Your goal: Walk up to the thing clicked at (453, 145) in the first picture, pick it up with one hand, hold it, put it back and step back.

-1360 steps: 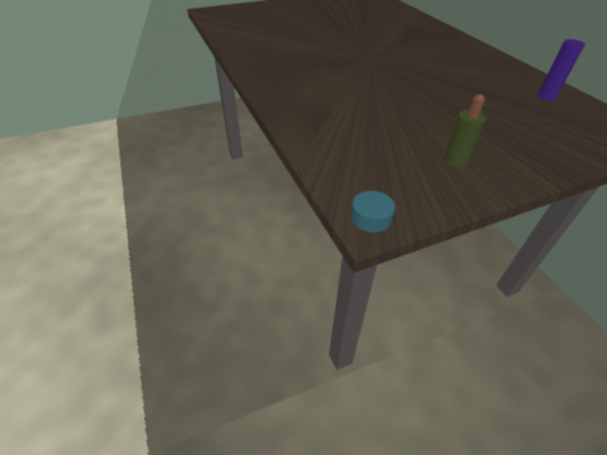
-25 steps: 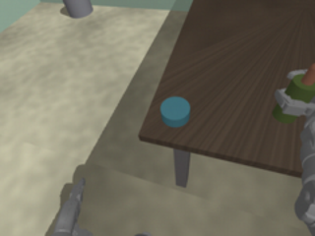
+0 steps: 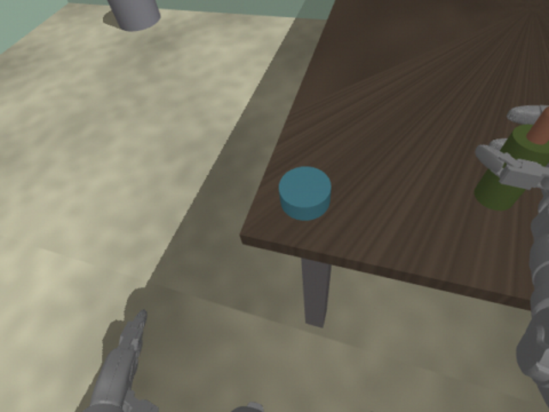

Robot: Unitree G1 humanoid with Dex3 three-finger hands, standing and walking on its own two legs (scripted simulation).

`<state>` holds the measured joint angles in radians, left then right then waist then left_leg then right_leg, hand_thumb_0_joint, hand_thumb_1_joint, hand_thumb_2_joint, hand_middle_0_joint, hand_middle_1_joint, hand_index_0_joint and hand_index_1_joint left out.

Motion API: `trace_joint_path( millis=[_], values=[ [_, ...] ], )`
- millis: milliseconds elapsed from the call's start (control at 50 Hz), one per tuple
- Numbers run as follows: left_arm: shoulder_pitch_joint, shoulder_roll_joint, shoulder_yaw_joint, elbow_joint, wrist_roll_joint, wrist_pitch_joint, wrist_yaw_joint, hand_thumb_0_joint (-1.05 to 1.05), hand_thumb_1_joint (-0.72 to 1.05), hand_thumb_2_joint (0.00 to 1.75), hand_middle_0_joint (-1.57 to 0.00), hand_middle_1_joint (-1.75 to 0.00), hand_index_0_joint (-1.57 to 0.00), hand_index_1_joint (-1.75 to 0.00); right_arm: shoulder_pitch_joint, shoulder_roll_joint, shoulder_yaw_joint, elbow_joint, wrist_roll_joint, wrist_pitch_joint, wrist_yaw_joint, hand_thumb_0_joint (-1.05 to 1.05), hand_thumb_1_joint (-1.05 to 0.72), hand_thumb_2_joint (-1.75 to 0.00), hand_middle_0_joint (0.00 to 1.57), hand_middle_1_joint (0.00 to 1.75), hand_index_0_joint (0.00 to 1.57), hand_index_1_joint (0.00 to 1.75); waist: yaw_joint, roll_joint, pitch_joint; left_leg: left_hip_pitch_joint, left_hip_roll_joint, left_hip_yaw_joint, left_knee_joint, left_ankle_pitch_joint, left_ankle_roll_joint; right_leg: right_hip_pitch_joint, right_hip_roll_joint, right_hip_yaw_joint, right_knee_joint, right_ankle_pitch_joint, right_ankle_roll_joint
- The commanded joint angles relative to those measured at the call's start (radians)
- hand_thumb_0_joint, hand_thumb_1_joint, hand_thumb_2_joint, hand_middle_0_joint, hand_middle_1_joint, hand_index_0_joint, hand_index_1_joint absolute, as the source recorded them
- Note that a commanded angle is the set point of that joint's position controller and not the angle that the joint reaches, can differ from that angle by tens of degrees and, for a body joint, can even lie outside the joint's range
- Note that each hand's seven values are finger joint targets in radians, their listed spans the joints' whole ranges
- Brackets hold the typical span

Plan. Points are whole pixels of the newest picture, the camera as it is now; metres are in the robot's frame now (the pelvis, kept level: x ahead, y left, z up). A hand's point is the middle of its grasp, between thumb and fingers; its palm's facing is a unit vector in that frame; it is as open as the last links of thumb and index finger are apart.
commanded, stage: loosen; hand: right
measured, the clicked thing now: (522, 157) +0.50 -0.24 +0.09
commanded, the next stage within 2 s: open in 0.04 s
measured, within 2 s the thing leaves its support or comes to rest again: rests again in 0.28 s
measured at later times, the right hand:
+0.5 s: hand (516, 155) +0.51 -0.23 +0.10, palm faces +0.24 +0.97 +0.00, open 13.7 cm
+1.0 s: hand out of the picture +0.50 -0.29 +0.18, palm faces +0.27 +0.96 -0.10, open 16.5 cm
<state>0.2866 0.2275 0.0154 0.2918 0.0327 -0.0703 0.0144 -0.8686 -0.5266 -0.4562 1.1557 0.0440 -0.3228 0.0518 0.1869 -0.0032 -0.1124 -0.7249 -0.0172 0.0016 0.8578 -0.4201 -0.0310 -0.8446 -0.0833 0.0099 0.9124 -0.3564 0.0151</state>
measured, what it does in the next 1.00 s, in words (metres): stands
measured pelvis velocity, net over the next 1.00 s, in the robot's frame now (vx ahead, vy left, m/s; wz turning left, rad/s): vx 0.02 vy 0.00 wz -0.01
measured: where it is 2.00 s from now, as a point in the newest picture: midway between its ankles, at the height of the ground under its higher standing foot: outside the picture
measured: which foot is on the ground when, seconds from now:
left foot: down 0.00-1.00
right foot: down 0.00-1.00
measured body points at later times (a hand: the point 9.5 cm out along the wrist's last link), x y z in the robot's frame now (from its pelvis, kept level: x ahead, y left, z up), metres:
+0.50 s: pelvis -0.01 +0.00 -0.01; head +0.09 -0.03 +0.43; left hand +0.14 +0.27 -0.04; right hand +0.49 -0.28 +0.10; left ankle -0.01 +0.14 -0.69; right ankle +0.04 -0.13 -0.69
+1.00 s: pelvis +0.02 +0.00 +0.02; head +0.08 -0.01 +0.46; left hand +0.18 +0.25 -0.04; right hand +0.48 -0.34 +0.19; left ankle -0.01 +0.14 -0.69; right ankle +0.04 -0.13 -0.69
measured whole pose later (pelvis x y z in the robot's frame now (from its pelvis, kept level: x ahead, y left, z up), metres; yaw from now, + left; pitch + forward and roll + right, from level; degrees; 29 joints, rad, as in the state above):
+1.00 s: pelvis +0.02 +0.00 +0.02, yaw -1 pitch +14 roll +2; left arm 0.28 0.23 -0.02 0.34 -0.03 -0.01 0.02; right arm -0.93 -0.69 -0.43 1.16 0.03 -0.11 0.17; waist 0.13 -0.02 -0.14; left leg -0.59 0.00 0.00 0.75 -0.41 -0.03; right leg -0.70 -0.07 0.00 0.80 -0.34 0.02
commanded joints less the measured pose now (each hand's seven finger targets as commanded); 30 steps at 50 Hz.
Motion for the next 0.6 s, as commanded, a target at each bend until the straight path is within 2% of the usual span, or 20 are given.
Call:
trace_joint_path(
  millis=[0,20,40,60,80,100,120,140,160,180,220,280,340,400,420,440,460,480,560,580],
  values=[
    [0.106,0.163,0.093,-0.139,0.012,-0.035,0.012,0.0,-0.57,0.06,-0.06,-0.05,-0.05,-0.06,-0.448,-0.247,-0.006,-0.127,-0.005,-0.055,0.012,0.0,-0.25,-0.85,1.21,1.05,1.21,1.05,0.029,-0.144,-0.432,0.011,-0.036,0.025,-0.085,0.325,0.028,0.418,0.033,-0.002,-0.05,0.282,-0.031],
    [0.125,0.159,0.094,-0.121,0.003,-0.03,0.003,0.0,-0.52,0.03,-0.06,-0.06,-0.07,-0.05,-0.322,-0.157,0.019,-0.007,0.007,-0.028,0.03,0.0,-0.26,-0.77,1.17,0.97,1.15,0.97,0.029,-0.092,-0.297,-0.015,-0.037,0.027,-0.089,0.289,0.027,0.32,0.041,0.0,-0.062,0.222,-0.031],
    [0.049,0.124,0.062,-0.168,-0.006,-0.036,-0.002,0.0,-0.52,0.03,-0.06,-0.06,-0.07,-0.05,-0.344,-0.162,0.008,-0.06,0.012,-0.034,0.032,0.0,-0.26,-0.69,1.11,0.89,1.09,0.89,0.017,-0.081,-0.324,-0.015,-0.034,0.028,-0.081,0.288,0.025,0.324,0.037,0.006,-0.061,0.231,-0.032],
    [-0.041,0.129,0.058,-0.261,-0.004,-0.043,0.002,0.0,-0.52,0.03,-0.06,-0.06,-0.07,-0.05,-0.492,-0.258,-0.014,-0.229,-0.001,-0.062,0.022,0.0,-0.25,-0.61,1.09,0.81,1.07,0.81,-0.002,-0.115,-0.45,0.017,-0.032,0.025,-0.075,0.283,0.031,0.38,0.035,0.007,-0.065,0.24,-0.031],
    [-0.023,0.167,0.095,-0.274,0.003,-0.04,0.007,0.0,-0.51,0.02,-0.06,-0.06,-0.07,-0.05,-0.52,-0.284,-0.018,-0.215,-0.01,-0.064,0.025,0.0,-0.23,-0.53,1.1,0.77,1.07,0.77,0.02,-0.144,-0.505,0.006,-0.035,0.029,-0.073,0.271,0.033,0.435,0.03,0.009,-0.062,0.247,-0.027],
    [0.031,0.209,0.133,-0.242,0.004,-0.032,0.008,0.0,-0.53,0.03,-0.06,-0.06,-0.06,-0.05,-0.438,-0.265,-0.013,-0.135,-0.006,-0.044,0.032,0.0,-0.19,-0.48,1.11,0.75,1.07,0.75,0.019,-0.147,-0.459,-0.013,-0.035,0.031,-0.07,0.262,0.033,0.418,0.032,0.008,-0.061,0.234,-0.028],
    [0.076,0.181,0.108,-0.22,0.0,-0.027,0.003,0.0,-0.52,0.03,-0.06,-0.06,-0.07,-0.05,-0.441,-0.259,-0.015,-0.153,0.004,-0.035,0.038,0.0,-0.14,-0.4,1.09,0.68,1.05,0.68,0.016,-0.131,-0.409,-0.022,-0.036,0.032,-0.073,0.253,0.033,0.382,0.033,0.008,-0.062,0.216,-0.026],
    [0.059,0.155,0.086,-0.231,-0.003,-0.027,-0.003,0.0,-0.54,0.05,-0.06,-0.05,-0.06,-0.05,-0.451,-0.237,-0.01,-0.15,0.007,-0.034,0.039,0.0,-0.06,-0.41,1.01,0.65,0.97,0.65,0.012,-0.136,-0.396,-0.03,-0.035,0.029,-0.073,0.241,0.033,0.365,0.035,0.007,-0.061,0.199,-0.027],
    [0.02,0.133,0.071,-0.257,-0.007,-0.03,-0.004,0.0,-0.55,0.06,-0.06,-0.05,-0.05,-0.06,-0.445,-0.232,-0.011,-0.142,0.007,-0.032,0.036,0.0,0.01,-0.34,0.94,0.59,0.91,0.59,0.008,-0.119,-0.413,-0.006,-0.032,0.025,-0.07,0.26,0.03,0.35,0.037,0.003,-0.054,0.201,-0.031],
    [0.01,0.156,0.091,-0.276,-0.008,-0.028,0.0,0.0,-0.55,0.05,-0.06,-0.05,-0.06,-0.05,-0.459,-0.255,-0.019,-0.161,0.004,-0.032,0.032,0.0,0.05,-0.29,0.88,0.54,0.85,0.54,0.014,-0.098,-0.434,0.007,-0.031,0.022,-0.07,0.259,0.026,0.337,0.037,0.003,-0.049,0.186,-0.036],
    [0.039,0.174,0.107,-0.273,-0.007,-0.021,-0.001,0.0,-0.56,0.06,-0.06,-0.05,-0.05,-0.06,-0.455,-0.272,-0.023,-0.164,0.001,-0.027,0.033,0.0,0.09,-0.21,0.78,0.44,0.75,0.44,0.012,-0.118,-0.443,0.005,-0.029,0.017,-0.067,0.256,0.027,0.338,0.038,-0.002,-0.045,0.18,-0.035],
    [0.033,0.151,0.082,-0.293,-0.008,-0.017,-0.003,0.0,-0.56,0.06,-0.06,-0.05,-0.05,-0.06,-0.494,-0.274,-0.021,-0.205,0.0,-0.027,0.026,0.0,0.17,-0.11,0.63,0.31,0.6,0.31,0.005,-0.113,-0.458,0.005,-0.031,0.017,-0.067,0.242,0.029,0.338,0.039,-0.002,-0.043,0.167,-0.034],
    [0.051,0.166,0.099,-0.283,-0.008,-0.012,0.003,0.0,-0.57,0.06,-0.06,-0.05,-0.05,-0.06,-0.493,-0.302,-0.035,-0.239,0.003,-0.032,0.017,0.0,0.23,-0.01,0.43,0.16,0.4,0.16,0.002,-0.15,-0.468,0.006,-0.032,0.022,-0.062,0.232,0.034,0.356,0.04,-0.001,-0.043,0.163,-0.029],
    [0.044,0.155,0.087,-0.286,-0.003,-0.009,0.005,0.0,-0.57,0.06,-0.06,-0.05,-0.05,-0.06,-0.527,-0.291,-0.025,-0.269,0.001,-0.041,0.011,0.0,0.25,0.0,0.29,0.08,0.26,0.08,0.006,-0.172,-0.475,-0.016,-0.037,0.03,-0.057,0.219,0.04,0.383,0.037,0.004,-0.053,0.167,-0.024],
    [0.036,0.164,0.095,-0.294,-0.007,-0.009,0.007,0.0,-0.57,0.07,-0.06,-0.05,-0.04,-0.06,-0.493,-0.293,-0.029,-0.248,0.001,-0.037,0.006,0.0,0.25,0.0,0.25,0.07,0.22,0.07,-0.002,-0.163,-0.472,-0.007,-0.036,0.029,-0.057,0.224,0.04,0.375,0.039,0.003,-0.053,0.171,-0.026],
    [0.048,0.167,0.098,-0.287,-0.005,-0.006,0.009,0.0,-0.57,0.07,-0.06,-0.05,-0.05,-0.06,-0.51,-0.297,-0.027,-0.264,0.002,-0.04,0.007,0.0,0.26,0.0,0.22,0.04,0.19,0.04,0.008,-0.171,-0.471,-0.021,-0.04,0.035,-0.056,0.22,0.042,0.395,0.035,0.008,-0.055,0.18,-0.022],
    [0.048,0.165,0.093,-0.291,-0.005,-0.006,0.008,0.0,-0.58,0.07,-0.06,-0.05,-0.04,-0.06,-0.5,-0.287,-0.021,-0.264,0.002,-0.038,0.005,0.0,0.27,0.0,0.17,0.02,0.14,0.02,-0.003,-0.172,-0.473,-0.012,-0.037,0.031,-0.059,0.225,0.042,0.389,0.039,0.004,-0.054,0.182,-0.024],
    [0.045,0.149,0.079,-0.273,-0.004,-0.005,0.008,0.0,-0.54,0.04,-0.06,-0.05,-0.06,-0.06,-0.487,-0.268,-0.016,-0.234,0.001,-0.036,0.006,0.0,0.29,-0.03,0.12,0.04,0.09,0.04,0.003,-0.161,-0.443,-0.029,-0.039,0.033,-0.061,0.211,0.042,0.375,0.037,0.005,-0.054,0.163,-0.024],
    [0.024,0.184,0.112,-0.289,-0.007,-0.005,0.018,0.0,-0.54,0.04,-0.06,-0.05,-0.06,-0.06,-0.546,-0.361,-0.043,-0.333,-0.001,-0.045,0.005,0.0,0.28,-0.04,0.11,0.03,0.08,0.03,-0.003,-0.185,-0.496,0.009,-0.035,0.027,-0.073,0.218,0.041,0.403,0.04,0.001,-0.059,0.16,-0.025],
    [0.049,0.173,0.096,-0.271,-0.006,-0.001,0.016,0.0,-0.54,0.04,-0.06,-0.05,-0.06,-0.06,-0.532,-0.361,-0.05,-0.336,0.003,-0.042,0.003,0.0,0.29,-0.03,0.1,0.03,0.08,0.03,-0.013,-0.199,-0.511,0.027,-0.034,0.026,-0.071,0.245,0.04,0.414,0.042,-0.003,-0.056,0.187,-0.025]
  ],
)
